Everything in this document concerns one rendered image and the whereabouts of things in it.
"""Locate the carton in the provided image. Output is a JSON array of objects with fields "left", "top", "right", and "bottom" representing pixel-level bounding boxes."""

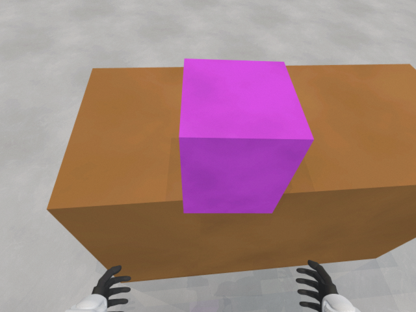
[{"left": 179, "top": 58, "right": 314, "bottom": 213}]

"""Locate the left robot forearm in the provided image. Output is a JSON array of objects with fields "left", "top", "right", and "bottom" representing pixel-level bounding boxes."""
[{"left": 65, "top": 294, "right": 107, "bottom": 312}]

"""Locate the left robot hand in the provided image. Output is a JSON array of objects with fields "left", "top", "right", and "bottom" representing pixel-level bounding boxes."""
[{"left": 92, "top": 265, "right": 131, "bottom": 312}]

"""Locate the right robot forearm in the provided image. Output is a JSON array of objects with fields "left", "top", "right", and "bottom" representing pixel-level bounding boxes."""
[{"left": 322, "top": 294, "right": 361, "bottom": 312}]

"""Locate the right robot hand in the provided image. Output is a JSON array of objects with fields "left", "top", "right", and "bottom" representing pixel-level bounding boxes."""
[{"left": 296, "top": 260, "right": 338, "bottom": 312}]

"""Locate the pedestal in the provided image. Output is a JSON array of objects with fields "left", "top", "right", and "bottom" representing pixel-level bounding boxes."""
[{"left": 47, "top": 64, "right": 416, "bottom": 283}]

